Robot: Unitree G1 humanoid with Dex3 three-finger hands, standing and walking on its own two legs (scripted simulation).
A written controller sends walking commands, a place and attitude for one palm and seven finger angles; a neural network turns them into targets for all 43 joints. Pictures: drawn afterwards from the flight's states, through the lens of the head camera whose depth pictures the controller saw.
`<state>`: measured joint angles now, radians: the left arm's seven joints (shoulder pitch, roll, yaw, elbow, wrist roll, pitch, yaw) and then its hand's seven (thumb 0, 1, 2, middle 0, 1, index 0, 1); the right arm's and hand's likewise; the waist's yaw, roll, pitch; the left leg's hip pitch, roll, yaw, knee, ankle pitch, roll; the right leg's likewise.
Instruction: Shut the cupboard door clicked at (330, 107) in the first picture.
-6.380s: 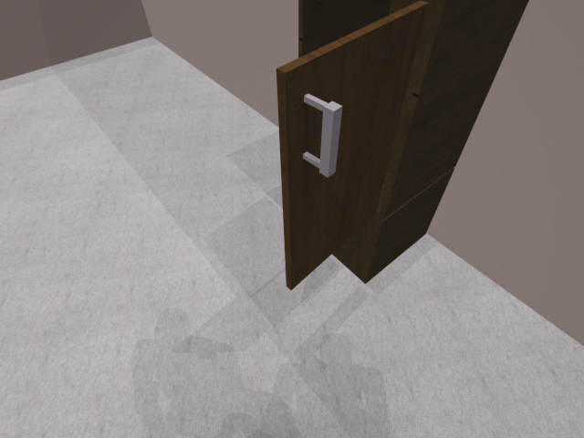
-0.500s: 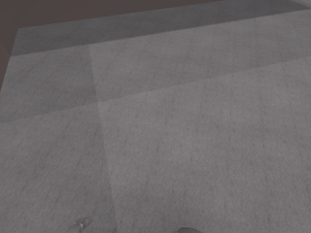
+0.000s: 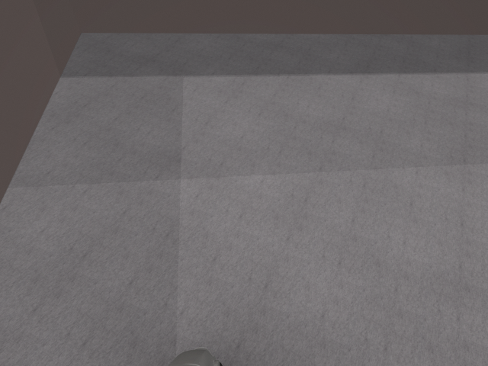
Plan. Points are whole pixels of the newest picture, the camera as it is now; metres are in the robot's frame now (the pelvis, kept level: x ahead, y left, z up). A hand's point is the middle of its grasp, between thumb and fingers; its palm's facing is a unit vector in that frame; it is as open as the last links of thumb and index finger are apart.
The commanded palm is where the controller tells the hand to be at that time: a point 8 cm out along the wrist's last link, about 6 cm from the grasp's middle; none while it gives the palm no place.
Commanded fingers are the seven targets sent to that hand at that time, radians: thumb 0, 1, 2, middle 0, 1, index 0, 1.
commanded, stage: walk to a spot facing it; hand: left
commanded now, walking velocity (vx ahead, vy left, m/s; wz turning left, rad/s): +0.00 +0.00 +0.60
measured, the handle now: out of the picture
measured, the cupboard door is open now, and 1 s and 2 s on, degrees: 95 95 95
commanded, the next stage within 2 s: none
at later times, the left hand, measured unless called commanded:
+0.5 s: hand out of the picture +0.12 +0.13 -0.13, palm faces +0.26 -0.93 -0.28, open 7.4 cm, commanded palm none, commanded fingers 0.00 0.90 0.90 -0.20 -0.30 -0.20 -0.30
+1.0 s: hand out of the picture +0.00 +0.15 -0.16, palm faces +0.60 -0.75 -0.26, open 7.4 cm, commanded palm none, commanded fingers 0.00 0.90 0.90 -0.20 -0.30 -0.20 -0.30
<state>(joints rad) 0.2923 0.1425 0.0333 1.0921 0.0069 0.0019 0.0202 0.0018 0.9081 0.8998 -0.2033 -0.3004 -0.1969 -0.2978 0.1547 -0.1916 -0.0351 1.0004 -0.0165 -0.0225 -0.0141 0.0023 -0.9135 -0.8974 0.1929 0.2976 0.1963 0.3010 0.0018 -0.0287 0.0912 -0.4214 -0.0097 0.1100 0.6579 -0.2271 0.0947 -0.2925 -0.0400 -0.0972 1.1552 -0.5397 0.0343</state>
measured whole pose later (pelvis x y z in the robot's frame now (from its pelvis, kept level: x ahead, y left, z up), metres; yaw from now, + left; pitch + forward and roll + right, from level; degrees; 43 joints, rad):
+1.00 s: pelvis +0.09 -0.05 +0.01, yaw +35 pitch +0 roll +0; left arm 0.21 0.25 0.07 0.93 0.02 0.07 0.02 0.01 0.91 0.90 -0.20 -0.30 -0.19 -0.30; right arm 0.09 -0.22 -0.05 0.90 -0.01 0.03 0.00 0.00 -0.90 -0.90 0.20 0.30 0.20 0.30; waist 0.04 -0.04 0.10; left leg -0.26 -0.02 0.05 0.56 -0.31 0.04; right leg -0.49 -0.11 -0.03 1.17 -0.44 0.10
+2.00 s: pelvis +0.13 -0.06 +0.02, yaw +69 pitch +1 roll -1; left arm 0.14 0.24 0.07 0.90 0.02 0.06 0.01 0.00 0.91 0.90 -0.20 -0.30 -0.19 -0.30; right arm 0.18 -0.21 -0.05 0.93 -0.02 0.03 0.00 0.00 -0.90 -0.90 0.20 0.30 0.20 0.30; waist 0.00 -0.02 0.08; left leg -0.25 -0.03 -0.04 0.48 -0.25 0.04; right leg -0.49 -0.08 -0.01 1.01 -0.39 0.11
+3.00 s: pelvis +0.16 -0.05 +0.02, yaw +105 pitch +1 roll -1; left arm 0.13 0.23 0.07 0.88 0.02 0.06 0.01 0.00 0.91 0.90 -0.20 -0.30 -0.19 -0.30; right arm 0.18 -0.20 -0.05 0.94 -0.02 0.04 0.00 0.00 -0.90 -0.90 0.20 0.30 0.20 0.30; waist -0.01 -0.01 0.08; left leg -0.27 -0.04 -0.04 0.49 -0.25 0.04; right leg -0.47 -0.08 -0.01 0.96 -0.40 0.10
